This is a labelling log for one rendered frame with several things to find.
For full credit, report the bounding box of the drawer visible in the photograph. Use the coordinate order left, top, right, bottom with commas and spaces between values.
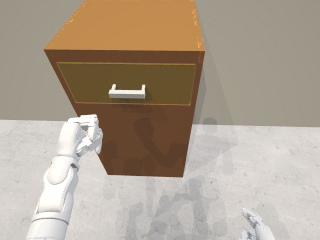
58, 62, 195, 105

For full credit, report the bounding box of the robot right hand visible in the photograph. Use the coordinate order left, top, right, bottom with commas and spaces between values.
238, 208, 276, 240

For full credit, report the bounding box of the left robot forearm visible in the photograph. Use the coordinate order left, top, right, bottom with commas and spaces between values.
25, 155, 80, 240

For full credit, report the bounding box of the cabinet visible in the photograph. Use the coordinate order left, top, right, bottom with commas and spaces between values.
43, 0, 205, 178

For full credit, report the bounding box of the robot left hand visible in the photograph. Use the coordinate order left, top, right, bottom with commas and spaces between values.
56, 114, 103, 162

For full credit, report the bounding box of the handle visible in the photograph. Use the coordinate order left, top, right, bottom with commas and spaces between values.
108, 84, 146, 99

